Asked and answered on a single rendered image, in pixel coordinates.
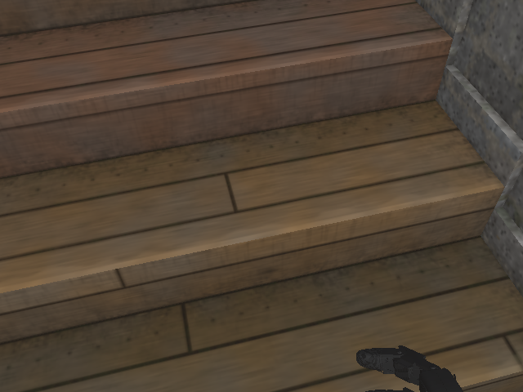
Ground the right robot hand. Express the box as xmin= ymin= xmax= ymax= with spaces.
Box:
xmin=356 ymin=345 xmax=463 ymax=392

